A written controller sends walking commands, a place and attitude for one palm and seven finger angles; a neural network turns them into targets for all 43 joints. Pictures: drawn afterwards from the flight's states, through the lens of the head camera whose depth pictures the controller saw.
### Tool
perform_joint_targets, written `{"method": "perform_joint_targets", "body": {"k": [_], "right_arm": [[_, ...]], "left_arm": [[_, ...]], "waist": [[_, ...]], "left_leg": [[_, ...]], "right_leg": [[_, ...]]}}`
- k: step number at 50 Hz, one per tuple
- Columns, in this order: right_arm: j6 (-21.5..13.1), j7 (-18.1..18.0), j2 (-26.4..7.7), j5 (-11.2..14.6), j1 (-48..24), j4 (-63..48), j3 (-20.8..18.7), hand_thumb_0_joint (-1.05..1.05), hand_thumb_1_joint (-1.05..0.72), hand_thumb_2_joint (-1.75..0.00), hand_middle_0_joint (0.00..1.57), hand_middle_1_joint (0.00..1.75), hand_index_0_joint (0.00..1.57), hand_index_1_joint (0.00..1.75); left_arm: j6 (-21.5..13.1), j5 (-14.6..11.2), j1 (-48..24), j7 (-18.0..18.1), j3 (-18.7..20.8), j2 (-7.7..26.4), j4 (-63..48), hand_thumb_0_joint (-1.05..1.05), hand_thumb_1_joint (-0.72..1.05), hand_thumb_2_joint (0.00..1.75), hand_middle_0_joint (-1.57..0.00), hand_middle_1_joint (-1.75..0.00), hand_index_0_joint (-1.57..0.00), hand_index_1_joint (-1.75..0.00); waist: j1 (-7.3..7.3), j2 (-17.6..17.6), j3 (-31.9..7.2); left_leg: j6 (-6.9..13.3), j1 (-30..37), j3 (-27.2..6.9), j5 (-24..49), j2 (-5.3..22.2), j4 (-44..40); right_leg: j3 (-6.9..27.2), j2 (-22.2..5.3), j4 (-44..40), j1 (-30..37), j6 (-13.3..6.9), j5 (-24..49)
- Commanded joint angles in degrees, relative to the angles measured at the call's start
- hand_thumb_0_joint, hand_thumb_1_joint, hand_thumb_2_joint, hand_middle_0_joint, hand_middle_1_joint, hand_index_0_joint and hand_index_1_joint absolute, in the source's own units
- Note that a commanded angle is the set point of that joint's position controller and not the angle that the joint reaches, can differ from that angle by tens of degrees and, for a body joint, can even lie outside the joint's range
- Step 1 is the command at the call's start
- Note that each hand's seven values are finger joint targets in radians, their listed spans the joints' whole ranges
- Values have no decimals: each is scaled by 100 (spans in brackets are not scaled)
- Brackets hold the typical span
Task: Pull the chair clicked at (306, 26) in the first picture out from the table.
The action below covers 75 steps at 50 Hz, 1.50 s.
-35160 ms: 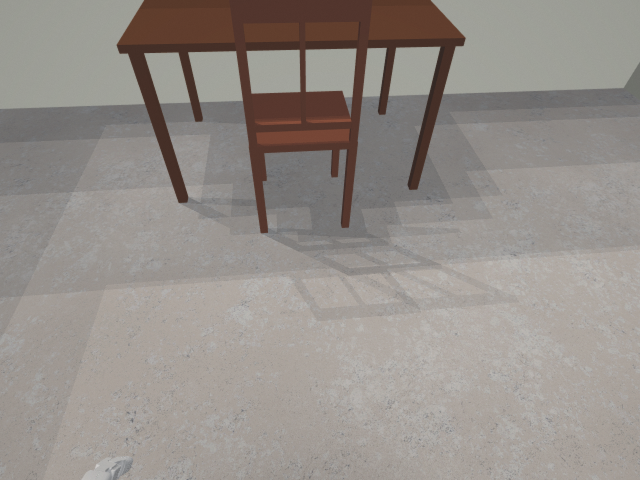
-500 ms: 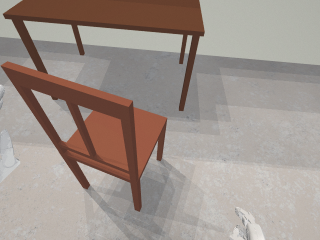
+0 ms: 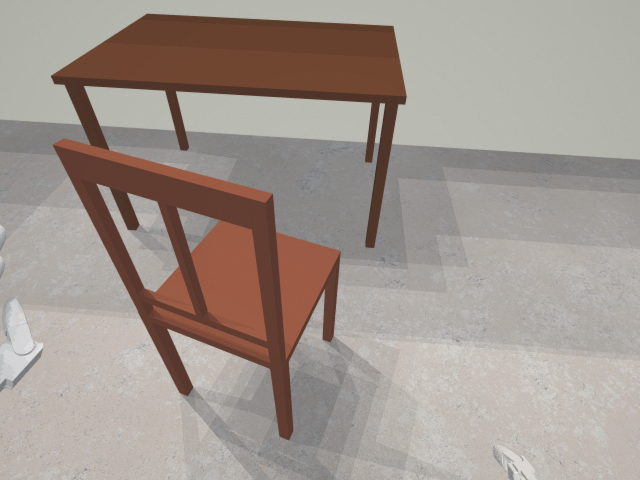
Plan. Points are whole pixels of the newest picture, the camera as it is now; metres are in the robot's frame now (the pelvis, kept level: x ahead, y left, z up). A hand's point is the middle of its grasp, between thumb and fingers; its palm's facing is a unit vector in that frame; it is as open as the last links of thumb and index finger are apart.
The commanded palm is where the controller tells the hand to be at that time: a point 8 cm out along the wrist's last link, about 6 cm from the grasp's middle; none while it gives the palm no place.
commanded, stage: stop stepping back and stand still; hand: left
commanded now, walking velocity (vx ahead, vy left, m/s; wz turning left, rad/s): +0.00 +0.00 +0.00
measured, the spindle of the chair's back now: (186, 264) +0.51 +0.29 -0.08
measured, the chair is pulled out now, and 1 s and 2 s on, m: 0.57 0.57 0.57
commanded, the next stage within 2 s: let the arm hang, fingers relaxed in 0.12 s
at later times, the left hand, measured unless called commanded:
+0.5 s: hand out of the picture +0.07 +0.18 -0.16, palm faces +0.03 -0.99 -0.13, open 7.4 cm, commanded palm none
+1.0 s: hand out of the picture -0.04 +0.17 -0.16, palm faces +0.05 -0.98 -0.20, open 7.4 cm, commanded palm none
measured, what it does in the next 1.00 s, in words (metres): stands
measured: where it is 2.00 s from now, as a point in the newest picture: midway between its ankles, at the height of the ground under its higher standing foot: outside the picture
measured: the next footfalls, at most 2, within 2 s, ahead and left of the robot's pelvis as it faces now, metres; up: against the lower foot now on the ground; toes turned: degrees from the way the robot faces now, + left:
none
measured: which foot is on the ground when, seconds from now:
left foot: down 0.00-1.00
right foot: down 0.00-1.00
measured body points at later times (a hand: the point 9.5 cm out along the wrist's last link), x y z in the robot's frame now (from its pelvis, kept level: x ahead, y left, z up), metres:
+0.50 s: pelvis -0.01 +0.02 +0.00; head +0.00 +0.04 +0.45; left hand +0.07 +0.23 -0.15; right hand +0.09 -0.22 -0.12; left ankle +0.02 +0.11 -0.73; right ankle +0.02 -0.10 -0.73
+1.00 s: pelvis -0.01 +0.00 +0.01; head +0.00 -0.01 +0.46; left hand -0.04 +0.22 -0.15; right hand -0.03 -0.21 -0.16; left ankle +0.02 +0.11 -0.73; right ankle +0.02 -0.10 -0.73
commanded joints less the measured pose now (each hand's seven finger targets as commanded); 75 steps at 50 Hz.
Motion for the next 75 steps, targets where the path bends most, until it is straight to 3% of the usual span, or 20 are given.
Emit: {"method": "perform_joint_targets", "body": {"k": [1,3,7,10,11,12,14,17,18,21,24,26,30,34,41,47,52,59,64,75], "right_arm": [[-493,11,-630,-88,-889,-941,-147,0,-90,-90,20,30,20,30],[-561,17,-623,-118,-905,-871,-150,0,-90,-90,20,30,20,30],[-612,24,-583,-109,-919,-882,-107,0,-90,-90,20,30,20,30],[-557,35,-501,-102,-942,-900,-86,0,-90,-90,20,30,20,30],[-549,470,-1349,-192,-1012,395,-470,0,-90,-90,20,30,20,30],[-214,426,-738,-150,-498,392,-367,0,-90,-90,20,30,20,30],[-50,409,-675,-169,-381,325,-295,0,-90,-90,20,30,20,30],[182,419,-715,-256,-473,314,-219,0,-90,-90,20,30,20,30],[236,419,-781,-281,-489,333,-212,0,-90,-90,20,30,20,30],[368,399,-776,-310,-562,504,-138,0,-90,-90,20,30,20,30],[435,381,-665,-286,-565,768,-76,0,-90,-90,20,30,20,30],[479,367,-575,-261,-434,950,-62,0,-90,-90,20,30,20,30],[550,322,-451,-256,-56,1240,-116,0,-90,-90,20,30,20,30],[571,293,-384,-225,317,1510,-139,0,-90,-90,20,30,20,30],[541,267,-194,-216,788,1939,-83,0,-90,-90,20,30,20,30],[531,257,-15,-217,899,2194,-39,0,-90,-90,20,30,20,30],[482,237,149,-221,955,2321,-7,0,-90,-90,20,30,20,30],[509,220,298,-239,974,2398,-2,0,-90,-90,20,30,20,30],[521,221,290,-232,1071,2414,-25,0,-90,-90,20,30,20,30],[499,191,286,-225,1049,2442,-7,0,-90,-90,20,30,20,30]], "left_arm": [[-394,89,-710,69,308,1028,-1509,0,90,90,-20,-30,-20,-30],[-444,86,-838,106,409,1196,-1827,0,90,90,-20,-30,-20,-30],[-481,88,-458,142,633,1301,-1926,0,90,90,-20,-30,-20,-30],[-483,55,-249,131,713,1245,-1731,0,90,90,-20,-30,-20,-30],[580,496,-482,-728,-1815,-8,2885,0,90,90,-20,-30,-20,-30],[1023,386,-347,-825,-1761,-481,3058,0,90,90,-20,-30,-20,-30],[1136,328,-544,-853,-1859,-587,3202,0,90,90,-20,-30,-20,-30],[1146,344,-1098,-859,-1909,-386,4002,0,90,90,-20,-30,-20,-30],[1158,333,-1202,-855,-1928,-346,4315,0,90,90,-20,-30,-20,-30],[1218,310,-1322,-817,-2005,-290,5243,0,90,90,-20,-30,-20,-30],[1208,282,-1213,-805,-2092,-267,6101,0,90,90,-20,-30,-20,-30],[1178,262,-1113,-813,-2146,-290,6604,0,90,90,-20,-30,-20,-30],[1141,253,-891,-817,-2159,-474,7240,0,90,90,-20,-30,-20,-30],[1099,232,-819,-812,-2260,-583,7701,0,90,90,-20,-30,-20,-30],[1062,195,-644,-761,-2342,-684,8137,0,90,90,-20,-30,-20,-30],[1048,180,-637,-718,-2362,-776,8292,0,90,90,-20,-30,-20,-30],[1019,176,-698,-693,-2324,-883,8312,0,90,90,-20,-30,-20,-30],[1030,169,-795,-689,-2287,-943,8323,0,90,90,-20,-30,-20,-30],[1002,166,-871,-688,-2271,-949,8287,0,90,90,-20,-30,-20,-30],[1018,162,-843,-689,-2276,-1019,8334,0,90,90,-20,-30,-20,-30]], "waist": [[12,-566,468],[3,-342,249],[68,880,-11],[77,668,-83],[-149,213,260],[-46,-288,-234],[-17,-277,-364],[37,-995,-182],[57,-967,-163],[119,-274,-21],[169,876,142],[137,1171,302],[112,1189,317],[44,207,539],[-2,-297,661],[7,-175,900],[44,-125,770],[45,221,976],[-16,-185,761],[-8,87,897]], "left_leg": [[278,-644,-708,-808,438,-746],[204,-237,-545,-296,384,-693],[221,-160,-873,333,719,-1240],[192,-391,-861,371,752,-1268],[134,-619,-804,1933,565,-150],[-10,-35,-537,2726,501,-55],[64,-94,-871,2157,657,-84],[216,-386,-1150,1953,638,-259],[234,-378,-1187,1949,610,-340],[246,-260,-1150,1586,542,-702],[231,-294,-1049,757,484,-1084],[203,-388,-999,-163,417,-1277],[233,-344,-1084,-994,486,-1508],[247,-266,-1045,-868,501,-1383],[242,-50,-857,-354,461,-1211],[197,-101,-697,-30,422,-1151],[172,-58,-616,532,414,-1078],[128,-166,-546,409,399,-1099],[90,73,-451,566,365,-942],[89,119,-530,646,468,-1068]], "right_leg": [[1143,-615,-1211,75,-71,-752],[1203,-767,-1223,93,-146,-423],[736,-360,-644,594,2,404],[657,-308,-642,967,41,699],[302,-609,182,129,-5,1962],[413,-624,-132,197,-17,2094],[319,-625,-83,2,-99,1080],[411,-531,-34,193,-162,896],[482,-545,-51,247,-203,885],[526,-459,-250,362,-148,491],[506,-376,-464,483,-113,141],[516,-383,-643,462,-152,-65],[387,-343,-827,440,-168,-172],[496,-453,-1098,228,-214,-270],[645,-542,-1240,-41,-264,-425],[669,-553,-1261,-119,-292,-416],[639,-571,-1168,156,-305,74],[707,-579,-1278,168,-324,-46],[743,-648,-1376,213,-354,-31],[670,-567,-1328,207,-324,136]]}}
